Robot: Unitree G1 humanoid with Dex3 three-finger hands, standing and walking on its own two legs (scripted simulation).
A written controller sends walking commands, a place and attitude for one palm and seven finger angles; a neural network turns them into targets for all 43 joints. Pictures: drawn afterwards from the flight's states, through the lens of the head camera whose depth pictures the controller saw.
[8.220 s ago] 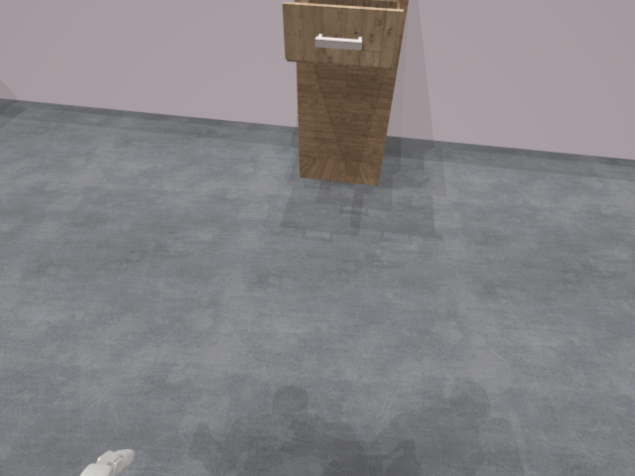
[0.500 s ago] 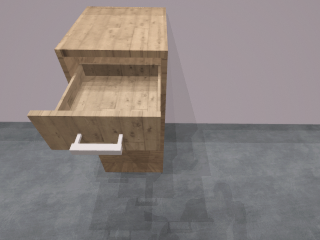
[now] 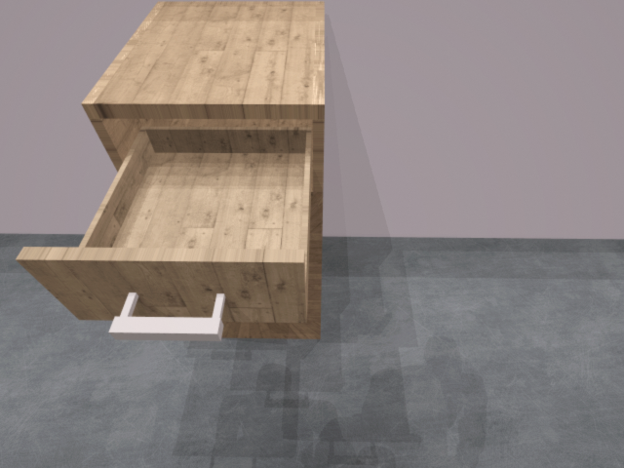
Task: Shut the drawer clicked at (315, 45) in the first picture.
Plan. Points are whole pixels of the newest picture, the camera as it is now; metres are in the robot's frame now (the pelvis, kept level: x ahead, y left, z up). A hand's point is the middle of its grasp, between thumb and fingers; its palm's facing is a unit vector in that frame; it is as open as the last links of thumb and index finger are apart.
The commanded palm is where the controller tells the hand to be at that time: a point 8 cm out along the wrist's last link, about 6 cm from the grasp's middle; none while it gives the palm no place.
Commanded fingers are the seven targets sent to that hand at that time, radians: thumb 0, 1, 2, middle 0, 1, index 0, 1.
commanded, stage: come to a stop and stand still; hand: left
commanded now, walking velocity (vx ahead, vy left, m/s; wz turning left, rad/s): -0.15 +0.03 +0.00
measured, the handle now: (171, 314) +0.29 +0.21 +0.02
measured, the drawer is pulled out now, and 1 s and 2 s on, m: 0.29 0.29 0.29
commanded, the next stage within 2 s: look again from close up in 1.50 s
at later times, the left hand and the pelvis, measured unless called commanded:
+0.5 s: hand out of the picture +0.00 +0.15 -0.18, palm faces +0.04 -0.98 -0.19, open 7.3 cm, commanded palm none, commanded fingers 0.00 0.90 0.90 -0.20 -0.30 -0.20 -0.30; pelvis -0.07 -0.03 -0.01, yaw +1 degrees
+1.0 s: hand out of the picture -0.15 +0.15 -0.18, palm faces +0.07 -0.98 -0.17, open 7.4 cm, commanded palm none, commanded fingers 0.00 0.90 0.90 -0.20 -0.30 -0.20 -0.30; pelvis -0.11 -0.01 +0.00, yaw +1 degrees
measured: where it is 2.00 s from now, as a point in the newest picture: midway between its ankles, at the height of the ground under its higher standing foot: outside the picture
